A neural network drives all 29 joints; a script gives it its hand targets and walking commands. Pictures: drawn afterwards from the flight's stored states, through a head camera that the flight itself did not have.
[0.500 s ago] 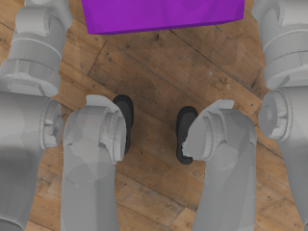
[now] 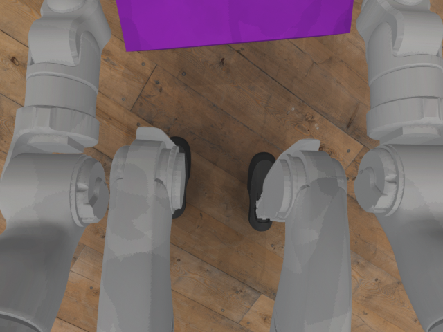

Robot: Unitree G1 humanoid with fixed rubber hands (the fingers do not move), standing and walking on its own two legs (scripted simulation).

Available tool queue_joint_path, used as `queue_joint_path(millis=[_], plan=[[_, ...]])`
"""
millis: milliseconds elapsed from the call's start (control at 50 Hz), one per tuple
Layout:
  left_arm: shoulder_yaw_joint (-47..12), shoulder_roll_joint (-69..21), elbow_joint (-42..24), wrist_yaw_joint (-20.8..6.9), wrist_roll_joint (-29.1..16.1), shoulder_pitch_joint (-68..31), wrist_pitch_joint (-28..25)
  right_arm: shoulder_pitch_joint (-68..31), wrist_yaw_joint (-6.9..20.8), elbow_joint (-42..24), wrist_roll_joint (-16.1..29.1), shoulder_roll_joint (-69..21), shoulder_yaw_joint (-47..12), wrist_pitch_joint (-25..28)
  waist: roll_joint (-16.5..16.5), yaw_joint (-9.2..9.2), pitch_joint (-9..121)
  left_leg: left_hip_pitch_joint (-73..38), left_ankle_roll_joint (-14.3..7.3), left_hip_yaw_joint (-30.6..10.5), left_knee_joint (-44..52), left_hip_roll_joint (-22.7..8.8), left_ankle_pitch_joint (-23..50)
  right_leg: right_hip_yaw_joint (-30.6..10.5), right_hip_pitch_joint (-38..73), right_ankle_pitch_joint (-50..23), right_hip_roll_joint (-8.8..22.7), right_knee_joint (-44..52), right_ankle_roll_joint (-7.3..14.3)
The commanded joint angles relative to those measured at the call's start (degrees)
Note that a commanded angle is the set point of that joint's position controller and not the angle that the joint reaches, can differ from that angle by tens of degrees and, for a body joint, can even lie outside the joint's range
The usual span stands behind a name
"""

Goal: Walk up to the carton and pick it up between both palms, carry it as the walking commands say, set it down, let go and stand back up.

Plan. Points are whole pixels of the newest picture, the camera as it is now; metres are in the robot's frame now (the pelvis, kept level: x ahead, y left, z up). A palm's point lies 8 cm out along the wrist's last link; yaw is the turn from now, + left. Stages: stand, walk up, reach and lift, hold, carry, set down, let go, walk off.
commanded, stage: reach and lift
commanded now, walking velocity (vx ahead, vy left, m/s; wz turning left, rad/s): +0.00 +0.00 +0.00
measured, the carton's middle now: out of the picture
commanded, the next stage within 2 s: none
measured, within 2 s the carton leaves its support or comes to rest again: neither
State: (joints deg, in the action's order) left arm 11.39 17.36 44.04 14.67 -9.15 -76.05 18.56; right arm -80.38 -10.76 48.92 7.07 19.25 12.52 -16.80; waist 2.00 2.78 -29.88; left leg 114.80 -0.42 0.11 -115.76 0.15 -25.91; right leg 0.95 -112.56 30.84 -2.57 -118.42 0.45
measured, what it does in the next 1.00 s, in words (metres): rises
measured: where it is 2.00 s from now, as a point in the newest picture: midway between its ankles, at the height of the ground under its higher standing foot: (218, 198)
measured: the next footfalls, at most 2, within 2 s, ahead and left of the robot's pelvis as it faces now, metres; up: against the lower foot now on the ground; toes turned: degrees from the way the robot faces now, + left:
none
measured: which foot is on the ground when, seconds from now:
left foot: down 0.00-1.00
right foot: down 0.00-1.00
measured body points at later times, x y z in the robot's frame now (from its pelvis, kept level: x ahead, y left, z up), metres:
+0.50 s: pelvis -0.01 +0.01 +0.05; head +0.33 +0.03 +0.32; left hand +0.52 +0.22 -0.08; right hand +0.56 -0.15 -0.06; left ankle +0.16 +0.12 -0.38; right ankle +0.14 -0.11 -0.38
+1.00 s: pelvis -0.02 +0.00 +0.09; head +0.31 +0.02 +0.40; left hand +0.50 +0.22 -0.01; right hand +0.54 -0.15 +0.01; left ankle +0.16 +0.12 -0.38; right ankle +0.14 -0.11 -0.38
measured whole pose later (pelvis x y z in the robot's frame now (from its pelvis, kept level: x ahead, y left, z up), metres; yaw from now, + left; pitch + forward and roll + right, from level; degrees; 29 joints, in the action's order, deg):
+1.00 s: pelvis -0.02 +0.00 +0.09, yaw +0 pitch +19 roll +0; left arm 17.4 12.3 31.5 14.2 -2.5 -67.8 26.7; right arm -73.8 -9.5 38.0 0.2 13.5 18.3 -24.5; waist 1.3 2.6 -29.9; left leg 94.6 -0.1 -0.4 -98.0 0.9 -22.5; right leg 0.3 -92.6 26.9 -2.7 -100.4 0.3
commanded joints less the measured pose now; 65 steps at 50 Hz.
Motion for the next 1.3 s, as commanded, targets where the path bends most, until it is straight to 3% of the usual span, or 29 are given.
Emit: queue_joint_path(millis=[0, 20, 80, 140, 180, 240, 280, 300, 380, 460, 480, 500, 520, 540, 560, 600, 620, 640, 680, 740, 780, 840, 880, 900, 1000, 1060, 1120, 1240, 1280], plan=[[-23.7, -51.5, -20.1, -25.1, -4.6, -43.9, -1.9, -38.8, 23.3, -19.3, 6.9, -58.6, -26.7, -0.5, 2.0, 3.53, 129.5, -43.9, -1.2, 3.7, 10.0, 5.3, 13.5, 1.4, 29.8, -10.5, -4.9, 13.0, -0.1], [-23.9, -51.2, -23.7, -25.1, -5.6, -46.4, -2.0, -38.5, 23.4, -20.5, 8.7, -60.0, -27.9, -0.8, 0.8, 4.84, 134.7, -44.4, -1.0, 5.0, 9.3, 5.7, 16.4, 0.4, 33.4, -13.9, -5.2, 13.6, 0.1], [-26.5, -50.8, -32.8, -24.6, -7.7, -52.0, -1.4, -37.9, 22.7, -24.6, 9.5, -59.8, -29.4, -1.8, 0.7, 3.01, 146.3, -52.0, -0.7, 4.0, 9.9, 5.8, 19.4, 0.6, 38.5, -16.8, -5.3, 13.9, 0.2], [-28.1, -52.0, -30.5, -24.8, -7.7, -50.8, 0.0, -39.6, 22.4, -26.5, 8.8, -56.7, -29.3, -1.9, -1.2, 1.66, 142.8, -51.2, -0.5, 3.7, 12.1, 5.8, 16.2, 0.7, 37.2, -14.4, -5.1, 15.6, 0.6], [-28.2, -53.0, -24.2, -25.2, -5.9, -49.1, 1.1, -38.8, 22.8, -21.5, 7.0, -57.0, -27.2, -2.4, -2.4, 1.15, 134.9, -48.9, -0.2, 2.8, 13.4, 5.7, 11.2, 1.3, 31.3, -9.5, -4.9, 15.9, 0.9], [-27.2, -55.0, -26.2, -25.8, -6.2, -46.7, 1.4, -40.5, 23.3, -27.1, 7.5, -58.4, -28.9, -2.8, -0.5, 1.13, 140.8, -52.5, -0.8, 3.3, 14.0, 5.9, 13.8, 1.2, 35.1, -11.0, -5.1, 17.7, 0.7], [-28.2, -57.4, -25.8, -26.3, -7.0, -45.7, 1.8, -36.5, 23.9, -22.3, 5.5, -58.2, -27.0, -3.5, -1.1, -2.24, 139.3, -52.5, -0.1, 2.5, 14.8, 5.8, 12.4, 2.0, 33.2, -9.6, -5.0, 18.1, 0.8], [-27.3, -57.2, -25.8, -26.3, -6.3, -47.1, 1.8, -36.5, 24.0, -21.0, 6.0, -60.7, -26.0, -3.8, -1.2, -0.82, 139.2, -52.2, -0.2, 2.9, 15.3, 6.2, 12.2, 1.8, 33.5, -9.8, -5.5, 18.5, 1.0], [-28.0, -59.5, -21.8, -26.9, -5.1, -45.7, 2.7, -33.5, 25.7, -15.9, 3.3, -59.0, -23.4, -4.3, -4.0, -3.06, 132.0, -53.5, 1.1, 1.3, 17.7, 5.1, 8.0, 2.2, 26.5, -6.7, -5.2, 20.2, 1.8], [-30.3, -59.9, -27.7, -26.4, -6.0, -43.9, 3.2, -34.7, 26.6, -22.9, 6.0, -60.7, -27.3, -4.7, -2.9, -1.19, 146.6, -61.7, 0.8, 1.3, 17.7, 5.8, 15.3, 2.3, 33.8, -12.8, -5.9, 20.6, 1.5], [-29.3, -58.7, -29.6, -26.2, -6.0, -43.8, 2.9, -35.0, 26.4, -23.3, 6.8, -61.5, -28.4, -4.9, -2.8, 0.64, 146.3, -61.4, 0.2, 1.5, 17.6, 6.0, 16.5, 1.9, 33.9, -12.3, -5.7, 20.0, 1.1], [-30.8, -58.2, -30.6, -26.1, -7.0, -46.1, 2.9, -34.3, 26.5, -23.3, 6.1, -60.2, -27.8, -5.0, -1.4, -1.25, 146.4, -62.4, 0.5, 0.0, 18.5, 5.6, 15.7, 2.0, 32.8, -12.3, -5.8, 20.6, 1.2], [-29.9, -56.5, -31.9, -25.7, -5.8, -45.6, 2.9, -34.3, 26.5, -22.7, 7.2, -62.6, -28.8, -5.1, -2.1, 1.02, 146.0, -62.1, 0.1, 0.7, 18.5, 6.0, 17.0, 1.5, 34.3, -12.9, -5.7, 20.8, 0.8], [-32.8, -59.4, -34.1, -25.4, -7.6, -44.5, 3.3, -34.7, 26.6, -27.5, 6.8, -59.4, -29.3, -4.8, -2.6, -1.5, 151.6, -67.0, 0.9, -0.8, 19.1, 5.6, 17.4, 1.7, 36.3, -15.0, -5.9, 20.6, 1.5], [-30.2, -58.7, -28.9, -25.5, -5.6, -43.1, 3.9, -35.9, 26.5, -25.2, 7.3, -60.0, -28.9, -4.7, -3.5, 1.35, 144.2, -62.7, 0.5, 0.2, 19.4, 5.7, 16.2, 1.2, 32.5, -11.8, -5.6, 21.2, 1.3], [-31.4, -59.5, -26.6, -25.6, -6.1, -41.9, 4.0, -35.2, 26.3, -23.8, 6.7, -59.8, -29.0, -4.8, -2.0, 0.7, 141.8, -62.1, 0.1, -0.5, 20.3, 5.8, 14.1, 0.7, 33.5, -10.4, -5.6, 22.2, 1.4], [-31.6, -58.8, -34.6, -25.4, -6.7, -46.5, 3.6, -36.0, 26.1, -27.4, 7.3, -60.7, -29.8, -5.0, -2.3, 0.62, 148.5, -64.5, 0.2, 0.5, 20.9, 6.4, 14.2, 0.5, 40.2, -11.9, -5.7, 23.3, 1.5], [-30.6, -58.4, -30.1, -25.7, -5.3, -42.2, 4.2, -36.8, 26.0, -26.9, 6.9, -60.6, -29.8, -5.1, -1.2, 1.55, 145.4, -63.5, -0.3, 0.0, 21.6, 6.2, 13.4, 1.0, 38.2, -10.8, -5.6, 22.8, 0.9], [-30.9, -57.8, -33.5, -25.7, -6.7, -46.4, 4.1, -36.1, 25.8, -27.2, 7.7, -61.9, -30.2, -5.6, -0.5, 1.56, 148.4, -64.1, -0.5, 0.3, 22.7, 6.0, 11.7, 0.3, 41.9, -10.0, -5.4, 24.6, 1.1], [-28.7, -57.5, -29.0, -26.6, -5.7, -44.6, 4.4, -33.8, 25.7, -21.8, 5.4, -62.6, -26.5, -6.0, 1.0, -0.27, 139.4, -59.5, -0.6, 0.2, 24.1, 5.6, 7.3, 0.4, 38.7, -6.7, -5.3, 26.0, 1.0], [-28.1, -58.8, -25.8, -27.4, -5.0, -44.1, 4.9, -35.9, 25.9, -21.5, 5.9, -63.5, -27.5, -6.3, -0.7, 1.42, 140.0, -58.4, -0.5, 1.3, 24.8, 5.9, 5.5, -0.2, 41.3, -4.9, -5.1, 27.1, 0.9], [-30.7, -61.0, -28.0, -27.9, -6.0, -43.3, 4.9, -34.1, 25.7, -24.8, 5.5, -63.0, -28.1, -6.0, -3.3, -0.88, 145.2, -62.3, 0.4, 1.7, 25.0, 6.0, 8.6, 0.0, 44.1, -8.6, -5.0, 27.5, 1.1], [-29.7, -61.5, -25.8, -28.3, -5.4, -42.5, 4.9, -32.8, 26.3, -21.4, 5.2, -65.4, -27.9, -6.3, -1.7, 0.56, 142.8, -61.9, 0.1, 1.7, 26.2, 6.0, 6.9, -0.6, 44.1, -6.3, -4.9, 29.5, 1.0], [-28.9, -61.1, -24.6, -28.5, -4.6, -39.7, 5.0, -30.6, 26.2, -19.7, 4.0, -64.6, -26.2, -6.3, -2.2, -1.19, 138.7, -59.6, 0.4, 1.5, 27.0, 5.9, 6.3, -0.2, 43.3, -6.6, -5.0, 29.8, 1.0], [-30.1, -60.3, -30.8, -28.5, -5.6, -39.5, 4.4, -31.2, 25.6, -26.9, 5.8, -67.0, -29.5, -6.3, 0.4, 0.83, 148.7, -64.2, -0.3, 2.2, 27.3, 6.4, 13.9, -1.1, 52.9, -13.5, -5.5, 30.9, 0.5], [-31.2, -61.2, -29.3, -28.7, -5.5, -38.5, 4.6, -29.1, 25.3, -27.0, 4.6, -66.1, -29.4, -6.2, 0.0, 0.35, 147.4, -63.8, 0.0, 2.1, 28.7, 6.3, 14.3, -1.8, 54.4, -14.6, -5.3, 32.6, 1.0], [-32.0, -60.0, -31.1, -28.7, -5.6, -38.7, 4.4, -30.2, 25.1, -28.1, 6.4, -67.5, -31.9, -6.4, -0.7, 2.36, 147.7, -66.5, -0.3, 1.9, 30.6, 6.4, 13.4, -1.9, 56.4, -13.8, -5.4, 33.3, 0.6], [-31.6, -62.0, -30.2, -28.3, -5.1, -36.0, 4.7, -27.0, 26.0, -26.2, 5.0, -65.7, -30.5, -6.3, -2.5, 0.73, 144.8, -70.5, 0.3, 0.9, 33.3, 6.1, 13.1, -1.8, 54.5, -12.7, -5.5, 36.3, 1.2], [-33.1, -64.0, -29.4, -28.3, -6.1, -37.1, 4.9, -27.5, 26.1, -25.3, 4.4, -64.4, -29.1, -5.8, -3.8, -1.54, 141.6, -71.1, 0.6, -0.2, 34.7, 5.8, 8.9, -1.9, 53.6, -9.6, -5.4, 37.1, 1.6]])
